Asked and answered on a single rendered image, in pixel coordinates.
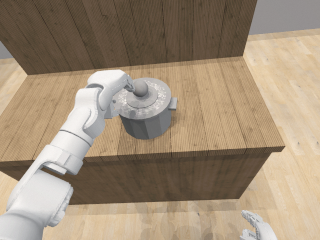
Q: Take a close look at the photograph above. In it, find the robot left forearm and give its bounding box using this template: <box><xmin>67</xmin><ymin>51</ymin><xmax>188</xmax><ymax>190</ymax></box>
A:
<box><xmin>6</xmin><ymin>81</ymin><xmax>113</xmax><ymax>212</ymax></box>

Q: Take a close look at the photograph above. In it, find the right robot hand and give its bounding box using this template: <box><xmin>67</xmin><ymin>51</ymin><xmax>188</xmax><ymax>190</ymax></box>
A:
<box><xmin>239</xmin><ymin>210</ymin><xmax>278</xmax><ymax>240</ymax></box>

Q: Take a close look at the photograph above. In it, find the left robot hand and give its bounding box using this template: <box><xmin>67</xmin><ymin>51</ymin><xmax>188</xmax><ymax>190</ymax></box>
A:
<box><xmin>87</xmin><ymin>69</ymin><xmax>136</xmax><ymax>119</ymax></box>

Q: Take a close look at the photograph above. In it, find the lid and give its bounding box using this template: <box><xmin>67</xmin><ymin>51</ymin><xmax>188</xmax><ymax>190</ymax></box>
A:
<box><xmin>113</xmin><ymin>77</ymin><xmax>172</xmax><ymax>121</ymax></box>

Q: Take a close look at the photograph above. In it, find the knob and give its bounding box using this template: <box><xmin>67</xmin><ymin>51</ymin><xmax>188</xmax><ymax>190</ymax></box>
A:
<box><xmin>133</xmin><ymin>80</ymin><xmax>149</xmax><ymax>97</ymax></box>

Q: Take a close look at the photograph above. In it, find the table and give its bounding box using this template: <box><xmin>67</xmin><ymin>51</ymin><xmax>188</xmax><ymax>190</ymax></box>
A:
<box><xmin>0</xmin><ymin>0</ymin><xmax>286</xmax><ymax>205</ymax></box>

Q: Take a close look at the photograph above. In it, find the left robot upper arm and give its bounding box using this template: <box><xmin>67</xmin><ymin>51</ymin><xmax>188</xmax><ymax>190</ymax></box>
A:
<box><xmin>0</xmin><ymin>169</ymin><xmax>74</xmax><ymax>240</ymax></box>

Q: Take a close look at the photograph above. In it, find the pot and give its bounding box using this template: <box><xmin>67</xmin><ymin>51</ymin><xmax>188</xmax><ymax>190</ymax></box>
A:
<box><xmin>112</xmin><ymin>96</ymin><xmax>178</xmax><ymax>140</ymax></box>

